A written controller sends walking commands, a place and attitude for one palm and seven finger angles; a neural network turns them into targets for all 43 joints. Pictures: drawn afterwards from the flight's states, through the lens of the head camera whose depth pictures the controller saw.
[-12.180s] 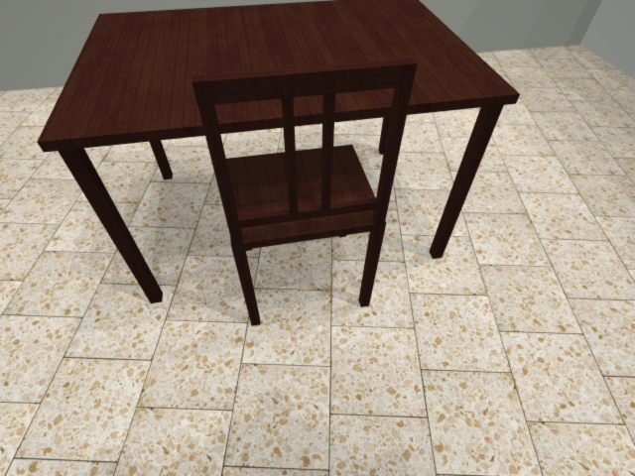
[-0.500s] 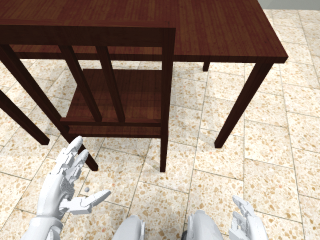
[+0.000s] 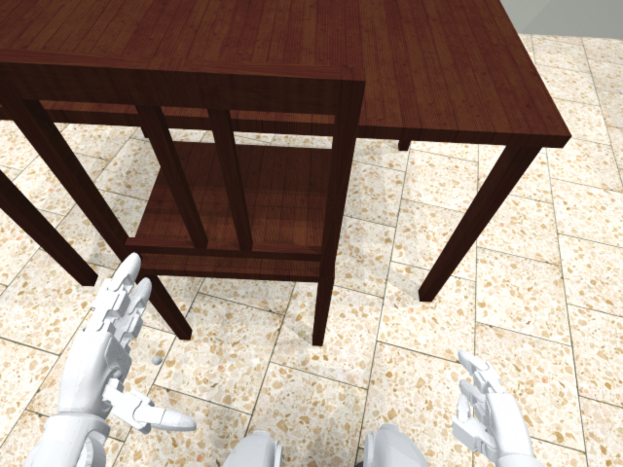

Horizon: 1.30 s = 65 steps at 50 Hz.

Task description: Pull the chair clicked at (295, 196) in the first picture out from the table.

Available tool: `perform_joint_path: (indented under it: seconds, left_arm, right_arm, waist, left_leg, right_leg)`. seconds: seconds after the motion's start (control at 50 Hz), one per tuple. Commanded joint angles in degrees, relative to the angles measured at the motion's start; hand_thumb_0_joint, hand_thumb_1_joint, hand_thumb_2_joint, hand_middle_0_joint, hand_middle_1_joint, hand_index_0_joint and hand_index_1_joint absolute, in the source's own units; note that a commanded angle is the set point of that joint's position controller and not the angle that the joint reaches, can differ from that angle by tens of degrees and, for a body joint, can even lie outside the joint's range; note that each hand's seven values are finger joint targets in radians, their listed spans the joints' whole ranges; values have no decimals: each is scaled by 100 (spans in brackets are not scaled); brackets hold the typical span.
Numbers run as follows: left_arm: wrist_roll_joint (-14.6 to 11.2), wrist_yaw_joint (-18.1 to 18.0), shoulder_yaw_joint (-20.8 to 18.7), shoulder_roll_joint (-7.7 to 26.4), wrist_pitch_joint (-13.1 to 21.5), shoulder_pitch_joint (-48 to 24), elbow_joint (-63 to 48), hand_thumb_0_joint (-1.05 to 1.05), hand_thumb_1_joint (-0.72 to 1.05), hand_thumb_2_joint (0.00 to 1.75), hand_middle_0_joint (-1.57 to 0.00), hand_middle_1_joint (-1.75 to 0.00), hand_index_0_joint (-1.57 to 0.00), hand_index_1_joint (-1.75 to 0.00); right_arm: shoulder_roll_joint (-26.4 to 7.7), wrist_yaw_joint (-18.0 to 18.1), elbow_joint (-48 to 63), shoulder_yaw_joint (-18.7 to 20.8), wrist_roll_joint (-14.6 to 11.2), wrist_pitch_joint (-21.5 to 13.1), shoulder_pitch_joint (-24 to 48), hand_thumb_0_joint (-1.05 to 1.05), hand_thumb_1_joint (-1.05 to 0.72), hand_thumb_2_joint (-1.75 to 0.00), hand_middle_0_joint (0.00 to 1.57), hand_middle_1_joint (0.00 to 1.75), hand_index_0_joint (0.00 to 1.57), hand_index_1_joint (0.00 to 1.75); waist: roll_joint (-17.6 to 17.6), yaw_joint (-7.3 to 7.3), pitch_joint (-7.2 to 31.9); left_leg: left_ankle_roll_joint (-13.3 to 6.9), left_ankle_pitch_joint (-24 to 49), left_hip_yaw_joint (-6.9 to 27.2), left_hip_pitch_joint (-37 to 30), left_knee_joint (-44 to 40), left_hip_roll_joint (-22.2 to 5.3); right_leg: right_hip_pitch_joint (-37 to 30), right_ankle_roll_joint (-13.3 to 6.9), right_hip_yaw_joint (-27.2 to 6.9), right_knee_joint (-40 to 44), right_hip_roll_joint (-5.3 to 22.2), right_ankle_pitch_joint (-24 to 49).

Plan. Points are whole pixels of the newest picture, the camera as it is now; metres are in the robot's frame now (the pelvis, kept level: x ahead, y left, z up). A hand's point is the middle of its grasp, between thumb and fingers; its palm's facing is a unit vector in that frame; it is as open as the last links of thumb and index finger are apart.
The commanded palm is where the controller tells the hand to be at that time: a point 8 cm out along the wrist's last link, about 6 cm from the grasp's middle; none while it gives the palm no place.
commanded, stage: raise the hand toward the chair's back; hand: left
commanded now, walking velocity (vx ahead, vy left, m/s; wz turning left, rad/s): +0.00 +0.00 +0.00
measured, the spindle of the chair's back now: (179, 188) +0.50 +0.24 +0.02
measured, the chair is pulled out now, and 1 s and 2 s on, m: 0.00 0.00 0.00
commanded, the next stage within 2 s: aim the fingers beside a spindle in 0.76 s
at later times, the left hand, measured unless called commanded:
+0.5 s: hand (148, 336) +0.25 +0.20 +0.05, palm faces +0.02 -1.00 -0.06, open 16.9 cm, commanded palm +0.23 +0.26 +0.06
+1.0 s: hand (154, 342) +0.25 +0.20 +0.05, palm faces +0.03 -1.00 -0.05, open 16.9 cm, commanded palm +0.23 +0.25 +0.05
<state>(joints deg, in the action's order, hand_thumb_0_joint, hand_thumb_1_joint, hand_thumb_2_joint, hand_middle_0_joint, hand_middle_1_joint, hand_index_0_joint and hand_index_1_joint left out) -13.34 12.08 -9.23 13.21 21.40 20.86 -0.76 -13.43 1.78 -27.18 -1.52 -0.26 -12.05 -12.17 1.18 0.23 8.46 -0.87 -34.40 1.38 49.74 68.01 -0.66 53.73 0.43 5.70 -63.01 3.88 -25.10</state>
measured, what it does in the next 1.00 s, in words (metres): stands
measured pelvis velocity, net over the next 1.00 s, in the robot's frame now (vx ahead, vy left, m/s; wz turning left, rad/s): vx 0.00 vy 0.00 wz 0.01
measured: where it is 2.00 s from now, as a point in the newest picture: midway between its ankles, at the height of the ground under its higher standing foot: outside the picture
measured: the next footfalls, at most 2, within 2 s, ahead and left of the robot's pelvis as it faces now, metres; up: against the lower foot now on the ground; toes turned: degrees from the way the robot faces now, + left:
none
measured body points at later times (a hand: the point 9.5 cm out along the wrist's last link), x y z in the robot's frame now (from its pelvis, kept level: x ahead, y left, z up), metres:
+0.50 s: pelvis +0.00 +0.00 +0.01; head +0.08 +0.01 +0.45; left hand +0.25 +0.26 +0.06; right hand +0.17 -0.25 -0.07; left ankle -0.01 +0.11 -0.65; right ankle +0.05 -0.13 -0.65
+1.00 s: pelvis +0.00 +0.00 +0.01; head +0.07 +0.00 +0.45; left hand +0.24 +0.25 +0.05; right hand +0.18 -0.24 -0.07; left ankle -0.01 +0.11 -0.65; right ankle +0.05 -0.13 -0.65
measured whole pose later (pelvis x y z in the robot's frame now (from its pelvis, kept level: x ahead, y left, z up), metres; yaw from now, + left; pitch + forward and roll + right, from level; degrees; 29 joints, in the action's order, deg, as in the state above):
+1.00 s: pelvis +0.00 +0.00 +0.01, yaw +0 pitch +16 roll -2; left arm -15.3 14.9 -12.0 13.9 23.0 14.1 7.1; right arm -14.8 2.1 -30.0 -1.7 -0.6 -12.6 -13.5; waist 1.6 0.8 8.1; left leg -0.6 -33.0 1.5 48.9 66.1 -0.4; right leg 53.0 0.2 5.7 -61.5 3.9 -24.1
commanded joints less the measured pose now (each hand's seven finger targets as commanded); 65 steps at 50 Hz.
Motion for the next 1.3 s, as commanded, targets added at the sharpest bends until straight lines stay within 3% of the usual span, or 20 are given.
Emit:
perform_joint_path:
  seconds: [0.0, 0.14, 0.2, 0.26, 0.46, 0.52, 0.72, 0.8, 0.82, 0.9, 0.94, 0.96, 1.06, 1.12, 1.16, 1.22, 1.26, 1.28]
  left_arm:
    - [-152, 93, -572, 779, 324, -389, -1136, 0, -50, 30, -6, -8, -6, -8]
    - [-246, 283, -660, 810, 307, -717, -911, 0, -50, 30, -6, -8, -6, -8]
    - [-267, 305, -809, 976, 262, -837, -851, 0, -50, 30, -6, -8, -6, -8]
    - [-323, 332, -831, 914, 275, -778, -772, 0, -50, 30, -6, -8, -6, -8]
    - [-276, 203, -835, 926, 449, -720, -651, 0, -50, 30, -6, -8, -6, -8]
    - [-288, 204, -873, 966, 522, -777, -609, 0, -50, 30, -6, -8, -6, -8]
    - [-294, 253, -809, 937, 541, -839, -588, 0, -50, 30, -6, -8, -6, -8]
    - [-308, 267, -812, 943, 522, -885, -532, 0, -50, 30, -6, -8, -6, -8]
    - [-311, 282, -788, 920, 513, -867, -514, 0, -50, 30, -6, -8, -6, -8]
    - [-286, 298, -614, 818, 542, -1224, -416, 0, -50, 30, -6, -8, -6, -8]
    - [-235, 286, -450, 705, 570, -1449, -395, 0, -50, 30, -6, -8, -6, -8]
    - [-221, 268, -452, 730, 555, -1530, -314, 0, -50, 30, -6, -8, -6, -8]
    - [-176, 197, -727, 951, 520, -1478, -248, 0, -50, 30, -6, -8, -6, -8]
    - [-141, 109, -701, 896, 521, -1590, -202, 0, -50, 30, -6, -8, -6, -8]
    - [-114, 61, -469, 706, 528, -1714, -216, 0, -50, 30, -6, -8, -6, -8]
    - [-61, -6, -413, 686, 549, -1931, -88, 0, -50, 30, -6, -8, -6, -8]
    - [-43, -30, -332, 612, 567, -1941, -68, 0, -50, 30, -6, -8, -6, -8]
    - [-19, -64, -464, 730, 584, -1878, -49, 0, -50, 30, -6, -8, -6, -8]
  right_arm:
    - [-811, 91, 715, 411, -50, -263, -27, 0, -90, -90, 20, 30, 20, 30]
    - [-837, 101, 619, 398, -95, -284, -54, 0, -90, -90, 20, 30, 20, 30]
    - [-849, 113, 592, 396, -99, -296, -56, 0, -90, -90, 20, 30, 20, 30]
    - [-847, 107, 565, 403, -113, -314, -85, 0, -90, -90, 20, 30, 20, 30]
    - [-873, 40, 536, 439, -89, -316, -67, 0, -90, -90, 20, 30, 20, 30]
    - [-892, 53, 542, 437, -86, -308, -59, 0, -90, -90, 20, 30, 20, 30]
    - [-874, 63, 538, 396, -97, -314, -36, 0, -90, -90, 20, 30, 20, 30]
    - [-877, 80, 553, 392, -105, -307, -13, 0, -90, -90, 20, 30, 20, 30]
    - [-871, 81, 560, 383, -108, -308, -7, 0, -90, -90, 20, 30, 20, 30]
    - [-899, 103, 517, 366, -96, -344, -14, 0, -90, -90, 20, 30, 20, 30]
    - [-899, 99, 479, 360, -88, -383, -23, 0, -90, -90, 20, 30, 20, 30]
    - [-909, 96, 462, 352, -79, -382, -63, 0, -90, -90, 20, 30, 20, 30]
    - [-902, 77, 487, 380, -75, -325, -64, 0, -90, -90, 20, 30, 20, 30]
    - [-884, 53, 480, 384, -56, -277, -69, 0, -90, -90, 20, 30, 20, 30]
    - [-878, 24, 496, 377, -57, -259, -41, 0, -90, -90, 20, 30, 20, 30]
    - [-894, 17, 481, 379, -37, -219, -49, 0, -90, -90, 20, 30, 20, 30]
    - [-888, 3, 474, 394, -36, -211, -59, 0, -90, -90, 20, 30, 20, 30]
    - [-902, -2, 466, 412, -33, -197, -90, 0, -90, -90, 20, 30, 20, 30]
  waist:
    - [140, 51, 1355]
    - [167, 101, 1335]
    - [197, 82, 1374]
    - [176, 54, 1419]
    - [292, 46, 1286]
    - [91, 57, 1298]
    - [251, 67, 1248]
    - [4, 87, 1220]
    - [150, 81, 1191]
    - [-33, 201, 1119]
    - [232, 197, 1137]
    - [132, 220, 1129]
    - [163, 75, 1465]
    - [134, 71, 1546]
    - [252, 125, 1486]
    - [127, 164, 1506]
    - [99, 150, 1591]
    - [92, 105, 1672]
  left_leg:
    - [64, 2244, 96, -458, -1224, 125]
    - [81, 2206, 74, -460, -1270, 125]
    - [74, 2225, 74, -507, -1324, 122]
    - [84, 2326, 54, -548, -1376, 124]
    - [98, 2199, 25, -534, -1466, 123]
    - [76, 2073, 26, -442, -1459, 122]
    - [64, 1925, 29, -473, -1468, 136]
    - [44, 1760, 51, -383, -1457, 136]
    - [43, 1712, 23, -377, -1460, 154]
    - [20, 1545, 50, -271, -1349, 139]
    - [41, 1518, 58, -297, -1320, 149]
    - [43, 1516, 76, -261, -1319, 149]
    - [48, 1814, 27, -247, -1277, 154]
    - [54, 1960, 34, -235, -1257, 136]
    - [66, 1904, 28, -235, -1243, 137]
    - [47, 1802, 23, -120, -1188, 141]
    - [52, 1846, 11, -128, -1160, 141]
    - [59, 1920, 8, -129, -1148, 136]
  right_leg:
    - [-1500, -184, -56, 657, -361, 1127]
    - [-1573, -165, -100, 768, -343, 1110]
    - [-1641, -166, -105, 816, -343, 1109]
    - [-1776, -162, -111, 859, -336, 1223]
    - [-1693, -172, -108, 896, -321, 1056]
    - [-1742, -167, -133, 920, -312, 964]
    - [-1669, -165, -157, 955, -303, 823]
    - [-1669, -154, -168, 985, -311, 661]
    - [-1663, -153, -197, 1020, -299, 628]
    - [-1449, -137, -210, 983, -298, 459]
    - [-1304, -153, -204, 911, -278, 433]
    - [-1314, -154, -190, 903, -281, 438]
    - [-1555, -167, -238, 813, -271, 755]
    - [-1547, -167, -211, 731, -273, 894]
    - [-1411, -164, -199, 709, -268, 842]
    - [-1358, -160, -222, 681, -263, 773]
    - [-1382, -163, -231, 644, -258, 847]
    - [-1430, -172, -238, 621, -252, 917]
